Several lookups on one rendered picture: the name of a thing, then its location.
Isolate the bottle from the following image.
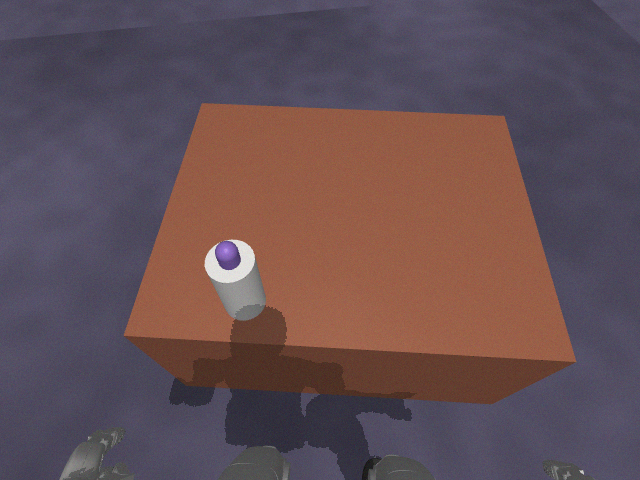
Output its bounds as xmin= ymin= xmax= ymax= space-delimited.
xmin=205 ymin=240 xmax=266 ymax=321

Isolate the right robot foot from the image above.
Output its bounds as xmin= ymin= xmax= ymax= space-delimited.
xmin=362 ymin=458 xmax=381 ymax=480

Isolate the left robot hand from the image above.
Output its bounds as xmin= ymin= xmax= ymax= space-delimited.
xmin=59 ymin=427 xmax=135 ymax=480

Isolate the right robot hand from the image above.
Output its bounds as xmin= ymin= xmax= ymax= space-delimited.
xmin=542 ymin=460 xmax=595 ymax=480

